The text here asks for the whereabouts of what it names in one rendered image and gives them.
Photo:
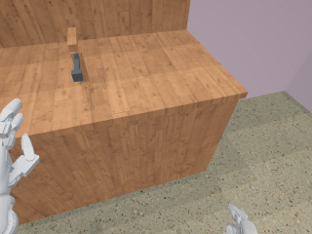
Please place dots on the robot left hand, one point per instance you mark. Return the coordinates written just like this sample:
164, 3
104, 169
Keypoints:
10, 122

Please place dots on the robot left forearm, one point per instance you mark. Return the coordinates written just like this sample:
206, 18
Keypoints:
9, 221

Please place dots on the tap lever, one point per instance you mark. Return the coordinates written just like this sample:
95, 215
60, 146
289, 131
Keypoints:
76, 73

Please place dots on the counter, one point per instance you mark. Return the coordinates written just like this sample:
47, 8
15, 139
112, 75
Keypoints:
152, 106

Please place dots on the robot right hand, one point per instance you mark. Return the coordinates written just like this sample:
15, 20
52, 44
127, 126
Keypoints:
245, 226

